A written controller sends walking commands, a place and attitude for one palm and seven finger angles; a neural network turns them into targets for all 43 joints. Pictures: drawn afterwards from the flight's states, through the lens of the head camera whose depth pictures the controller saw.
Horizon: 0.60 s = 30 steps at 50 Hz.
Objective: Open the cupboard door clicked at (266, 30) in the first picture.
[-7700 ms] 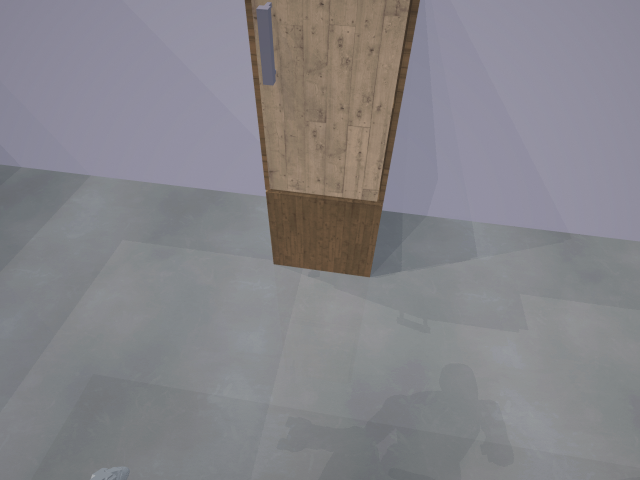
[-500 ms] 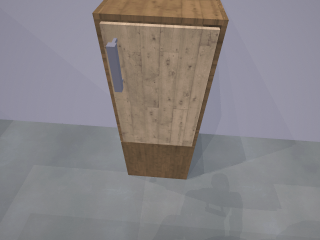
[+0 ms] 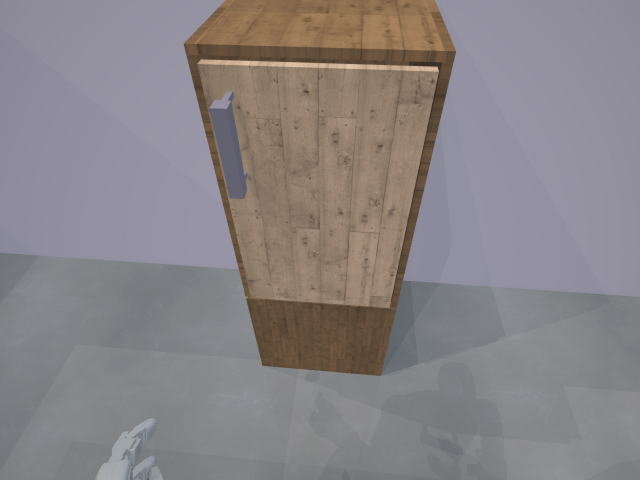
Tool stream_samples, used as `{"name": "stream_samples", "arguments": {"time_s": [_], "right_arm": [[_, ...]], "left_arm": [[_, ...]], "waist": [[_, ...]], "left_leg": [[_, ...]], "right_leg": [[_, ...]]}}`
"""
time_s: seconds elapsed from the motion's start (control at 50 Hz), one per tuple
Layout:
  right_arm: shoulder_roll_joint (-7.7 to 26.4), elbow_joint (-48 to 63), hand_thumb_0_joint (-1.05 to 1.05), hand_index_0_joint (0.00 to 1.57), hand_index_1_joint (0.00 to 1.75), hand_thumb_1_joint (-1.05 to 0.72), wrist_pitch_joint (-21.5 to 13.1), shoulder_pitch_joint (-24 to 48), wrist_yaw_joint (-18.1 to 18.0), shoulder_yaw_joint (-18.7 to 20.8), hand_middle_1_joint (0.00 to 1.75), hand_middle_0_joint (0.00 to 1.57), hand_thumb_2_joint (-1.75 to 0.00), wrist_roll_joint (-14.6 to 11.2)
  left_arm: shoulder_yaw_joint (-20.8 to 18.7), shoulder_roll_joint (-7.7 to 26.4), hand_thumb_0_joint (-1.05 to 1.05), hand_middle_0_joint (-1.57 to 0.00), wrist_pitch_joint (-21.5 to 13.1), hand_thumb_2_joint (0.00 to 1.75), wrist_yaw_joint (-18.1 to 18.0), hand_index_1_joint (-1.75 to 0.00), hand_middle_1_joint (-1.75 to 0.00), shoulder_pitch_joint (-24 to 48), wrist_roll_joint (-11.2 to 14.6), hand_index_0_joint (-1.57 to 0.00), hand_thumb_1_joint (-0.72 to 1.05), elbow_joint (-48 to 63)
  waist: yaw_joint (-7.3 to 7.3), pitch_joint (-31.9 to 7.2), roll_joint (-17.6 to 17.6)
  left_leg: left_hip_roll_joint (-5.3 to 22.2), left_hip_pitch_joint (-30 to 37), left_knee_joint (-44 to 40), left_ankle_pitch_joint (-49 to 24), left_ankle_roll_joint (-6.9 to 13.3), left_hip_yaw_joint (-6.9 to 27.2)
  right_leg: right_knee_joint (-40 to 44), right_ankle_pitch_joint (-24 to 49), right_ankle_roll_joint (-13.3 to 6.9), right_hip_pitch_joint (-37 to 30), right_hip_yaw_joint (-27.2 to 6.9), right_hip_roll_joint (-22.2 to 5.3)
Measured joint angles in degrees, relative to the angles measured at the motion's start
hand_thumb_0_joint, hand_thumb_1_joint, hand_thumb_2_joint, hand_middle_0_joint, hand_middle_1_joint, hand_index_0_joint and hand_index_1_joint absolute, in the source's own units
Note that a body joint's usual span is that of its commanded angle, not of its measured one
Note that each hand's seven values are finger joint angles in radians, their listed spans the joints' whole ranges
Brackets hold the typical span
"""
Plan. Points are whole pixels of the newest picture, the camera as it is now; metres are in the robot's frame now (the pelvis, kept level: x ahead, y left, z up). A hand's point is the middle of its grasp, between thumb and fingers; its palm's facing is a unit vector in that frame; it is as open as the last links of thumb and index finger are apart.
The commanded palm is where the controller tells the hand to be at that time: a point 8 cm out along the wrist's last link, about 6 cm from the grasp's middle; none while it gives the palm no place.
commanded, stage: raise the hand with hooked fingers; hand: left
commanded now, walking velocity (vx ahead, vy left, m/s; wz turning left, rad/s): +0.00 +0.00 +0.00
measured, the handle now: (233, 146) +0.59 +0.17 +0.13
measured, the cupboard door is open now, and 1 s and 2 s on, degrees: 0 0 0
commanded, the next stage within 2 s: move the hooked fingers beside the handle in 1.94 s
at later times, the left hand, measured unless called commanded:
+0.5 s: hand (168, 434) +0.17 +0.18 +0.03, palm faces +0.01 -0.99 -0.10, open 10.0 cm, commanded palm +0.15 +0.24 +0.03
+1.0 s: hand (130, 357) +0.24 +0.23 +0.08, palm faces -0.05 -1.00 -0.08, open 12.9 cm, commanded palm +0.21 +0.28 +0.09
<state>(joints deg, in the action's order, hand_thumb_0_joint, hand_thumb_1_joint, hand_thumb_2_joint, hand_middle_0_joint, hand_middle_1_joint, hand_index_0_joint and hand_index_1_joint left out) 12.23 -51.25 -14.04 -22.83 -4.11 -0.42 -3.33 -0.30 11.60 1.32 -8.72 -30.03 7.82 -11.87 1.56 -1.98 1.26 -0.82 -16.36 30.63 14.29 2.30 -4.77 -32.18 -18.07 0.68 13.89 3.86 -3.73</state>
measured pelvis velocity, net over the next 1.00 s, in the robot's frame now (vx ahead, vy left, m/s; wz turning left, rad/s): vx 0.00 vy -0.01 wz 0.00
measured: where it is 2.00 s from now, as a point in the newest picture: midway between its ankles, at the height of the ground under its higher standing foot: outside the picture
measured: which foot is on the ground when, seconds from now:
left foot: down 0.00-1.00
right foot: down 0.00-1.00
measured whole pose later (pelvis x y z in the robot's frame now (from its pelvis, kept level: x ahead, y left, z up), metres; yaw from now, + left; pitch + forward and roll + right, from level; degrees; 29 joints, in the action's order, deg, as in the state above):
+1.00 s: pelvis +0.00 -0.01 -0.02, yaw +0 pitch +4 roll -2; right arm 16.0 -34.4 -16.6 -15.9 -5.1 -0.7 -3.7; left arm -19.0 21.2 -12.8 24.3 -12.4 20.5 -2.7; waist 0.4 -3.0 0.9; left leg 2.0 -27.3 43.6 19.9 1.4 -2.5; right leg -40.7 -21.6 0.1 22.5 5.0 -1.2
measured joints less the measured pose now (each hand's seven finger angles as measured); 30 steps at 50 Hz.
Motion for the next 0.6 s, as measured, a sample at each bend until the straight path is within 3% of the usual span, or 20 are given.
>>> {"name": "stream_samples", "arguments": {"time_s": [0.04,0.08,0.16,0.22,0.26,0.32,0.36,0.42,0.46,0.5,0.56,0.6], "right_arm": [[2.17,3.4,0.03,0.2,0.3,-0.93,-2.2,2.02,-0.02,0.76,0.3,0.2,-0.9,0.34],[3.13,6.7,0.03,0.2,0.3,-0.92,-3.11,4.93,0.67,1.76,0.3,0.2,-0.9,1.11],[2.16,13.49,0.02,0.2,0.3,-0.92,-2.04,10.41,3.39,3.66,0.3,0.2,-0.9,2.09],[1.85,18.9,0.02,0.2,0.3,-0.91,-0.3,13.01,4.57,4.53,0.3,0.2,-0.9,2.36],[2.09,21.75,0.01,0.2,0.3,-0.91,1.0,14.03,4.64,4.98,0.3,0.2,-0.9,2.27],[2.49,24.06,0.01,0.2,0.3,-0.91,2.14,14.43,3.95,5.24,0.3,0.2,-0.9,2.16],[2.74,24.02,0.01,0.2,0.3,-0.91,1.99,14.27,3.21,4.72,0.3,0.2,-0.9,2.19],[2.9,22.11,0.01,0.2,0.3,-0.91,0.92,14.56,2.15,2.86,0.3,0.2,-0.9,1.83],[2.59,20.38,0.01,0.2,0.3,-0.91,0.32,14.95,1.56,1.24,0.3,0.2,-0.9,1.51],[1.75,18.81,0.01,0.2,0.3,-0.91,0.23,14.87,1.12,-0.28,0.3,0.2,-0.9,1.1],[0.31,17.59,0.01,0.2,0.3,-0.9,0.96,13.51,0.84,-1.89,0.3,0.2,-0.9,0.57],[-0.37,17.53,0.01,0.2,0.3,-0.9,1.65,11.79,0.74,-2.25,0.3,0.21,-0.89,0.46]], "left_arm": [[0.14,-0.8,0.05,-0.2,-4.32,0.87,1.12,-0.35,-0.34,2.57,0.33,-0.2,0.9,6.09],[-0.55,-2.06,0.04,-0.2,-10.53,0.85,4.59,-0.37,-0.37,5.87,0.99,-0.2,0.85,8.34],[-3.13,-3.63,0.02,-0.21,-23.5,0.82,17.45,-0.42,-0.42,8.13,3.5,-0.21,0.75,7.19],[-5.67,-2.04,0.01,-0.22,-27.73,0.79,25.11,-0.46,-0.46,5.03,3.65,-0.22,0.67,6.51],[-7.5,-0.23,0.01,-0.23,-27.09,0.77,26.83,-0.49,-0.49,1.2,4.34,-0.23,0.62,7.66],[-10.78,1.73,0.01,-0.24,-26.01,0.74,26.7,-0.54,-0.53,-4.3,6.68,-0.24,0.55,10.92],[-12.94,2.52,0.01,-0.24,-27.36,0.72,26.64,-0.57,-0.56,-5.75,8.57,-0.24,0.5,13.56],[-14.87,2.54,0.02,-0.24,-31.17,0.7,28.92,-0.61,-0.61,-2.71,11.69,-0.24,0.43,15.51],[-15.01,2.59,0.01,-0.24,-31.89,0.68,32.07,-0.64,-0.64,2.25,13.0,-0.24,0.38,14.94],[-14.61,3.53,0.01,-0.24,-29.54,0.66,35.54,-0.67,-0.67,7.64,13.15,-0.24,0.33,13.04],[-14.39,6.23,0.01,-0.25,-21.68,0.63,39.55,-0.72,-0.71,13.12,12.63,-0.25,0.26,9.43],[-15.37,7.75,0.01,-0.25,-16.68,0.61,40.05,-0.75,-0.74,13.66,12.92,-0.25,0.21,8.38]], "waist": [[0.95,-1.24,1.42],[1.34,-2.85,1.51],[0.81,-4.75,-1.94],[-0.12,-4.2,-4.57],[-1.21,-3.67,-5.17],[-3.07,-3.55,-4.26],[-4.22,-3.83,-3.01],[-5.33,-3.82,-0.72],[-5.54,-3.32,0.56],[-5.22,-2.88,1.23],[-3.68,-2.25,1.63],[-2.18,-2.19,1.54]], "left_leg": [[0.03,-2.29,2.65,1.09,0.06,0.6],[0.33,-5.74,5.81,2.33,-0.13,0.51],[1.84,-13.0,13.19,5.59,-1.23,-0.12],[2.92,-17.17,18.67,8.18,-2.08,0.48],[3.53,-19.01,21.49,9.61,-2.64,1.3],[4.15,-21.06,24.48,11.12,-3.24,3.3],[4.3,-22.47,26.08,11.74,-3.5,4.93],[4.39,-24.79,28.29,12.24,-3.75,7.03],[4.47,-26.06,29.27,12.24,-3.82,7.79],[4.53,-26.59,29.15,11.85,-3.84,7.81],[4.7,-25.26,26.9,10.74,-3.86,6.65],[4.73,-23.24,24.36,9.84,-3.7,5.31]], "right_leg": [[-1.93,-0.89,0.25,1.7,0.56,-0.11],[-5.28,-2.22,0.17,5.32,0.35,-0.05],[-13.42,-5.67,-0.83,13.36,-0.58,0.89],[-18.76,-8.4,-1.84,17.36,-0.18,1.65],[-21.07,-9.84,-2.38,18.75,0.52,2.15],[-22.61,-11.21,-3.0,19.43,2.38,2.78],[-23.08,-11.77,-3.27,19.71,3.91,3.04],[-23.88,-12.23,-3.51,20.6,5.87,3.32],[-24.4,-12.22,-3.62,21.42,6.55,3.46],[-24.35,-11.84,-3.76,22.03,6.56,3.53],[-22.76,-10.63,-3.62,21.54,5.46,3.64],[-20.91,-9.6,-3.22,20.39,4.2,3.63]]}}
